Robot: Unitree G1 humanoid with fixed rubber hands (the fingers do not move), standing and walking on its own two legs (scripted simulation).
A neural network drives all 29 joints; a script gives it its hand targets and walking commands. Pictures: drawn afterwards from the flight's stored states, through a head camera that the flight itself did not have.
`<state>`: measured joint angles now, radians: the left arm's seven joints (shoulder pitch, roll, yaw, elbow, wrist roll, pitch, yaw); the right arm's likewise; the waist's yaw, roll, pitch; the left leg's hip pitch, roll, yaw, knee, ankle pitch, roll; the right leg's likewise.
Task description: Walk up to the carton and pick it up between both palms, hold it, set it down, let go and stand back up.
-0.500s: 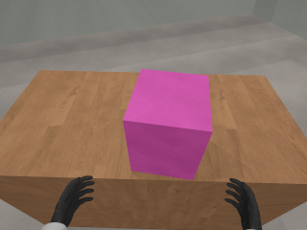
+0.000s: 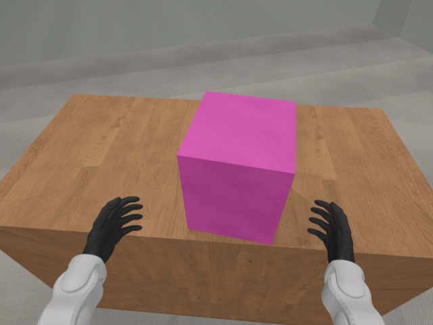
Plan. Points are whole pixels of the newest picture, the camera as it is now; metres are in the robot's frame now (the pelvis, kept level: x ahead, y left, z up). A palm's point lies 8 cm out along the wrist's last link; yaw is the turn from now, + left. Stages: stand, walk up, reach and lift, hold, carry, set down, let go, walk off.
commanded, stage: reach and lift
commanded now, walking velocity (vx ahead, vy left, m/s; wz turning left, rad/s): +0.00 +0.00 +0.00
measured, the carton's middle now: (238, 168) +0.43 -0.02 +0.03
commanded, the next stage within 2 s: none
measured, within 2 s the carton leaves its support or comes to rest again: neither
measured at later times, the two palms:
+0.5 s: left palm (109, 194) +0.31 +0.22 +0.09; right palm (339, 217) +0.28 -0.18 +0.08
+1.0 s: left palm (126, 137) +0.39 +0.20 +0.16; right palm (350, 168) +0.34 -0.20 +0.14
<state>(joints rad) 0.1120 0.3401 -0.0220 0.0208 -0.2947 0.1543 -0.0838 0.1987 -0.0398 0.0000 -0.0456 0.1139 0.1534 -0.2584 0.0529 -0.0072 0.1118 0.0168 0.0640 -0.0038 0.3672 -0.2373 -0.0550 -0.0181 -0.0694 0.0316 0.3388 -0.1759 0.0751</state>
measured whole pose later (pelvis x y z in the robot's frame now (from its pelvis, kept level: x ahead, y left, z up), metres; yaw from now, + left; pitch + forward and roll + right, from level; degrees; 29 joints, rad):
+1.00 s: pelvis -0.01 +0.00 +0.00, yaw +0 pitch -2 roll +0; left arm -0.64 0.40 0.10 0.38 -0.26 0.54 -0.08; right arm -0.50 -0.15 -0.06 0.23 0.27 0.45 -0.28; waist -0.06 -0.02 0.05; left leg -0.13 0.07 0.00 0.37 -0.20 -0.05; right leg -0.15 -0.06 0.04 0.32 -0.13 0.07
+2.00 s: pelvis -0.01 +0.00 +0.00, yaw +1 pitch +6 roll -1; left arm -0.86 0.32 0.00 1.09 -0.21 0.05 -0.04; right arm -0.71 -0.06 -0.06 0.83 0.20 0.05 -0.28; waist -0.11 -0.02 -0.04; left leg -0.34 0.08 -0.03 0.46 -0.22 -0.06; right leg -0.33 -0.05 0.01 0.35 -0.12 0.07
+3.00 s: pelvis -0.02 +0.00 -0.01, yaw +0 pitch +12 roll -2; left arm -1.00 0.21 0.05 1.33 -0.09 -0.13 0.04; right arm -0.86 0.04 -0.22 1.09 0.06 -0.10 -0.29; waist -0.13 -0.03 -0.13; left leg -0.53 0.08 -0.03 0.55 -0.24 -0.05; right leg -0.51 -0.05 0.02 0.42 -0.13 0.07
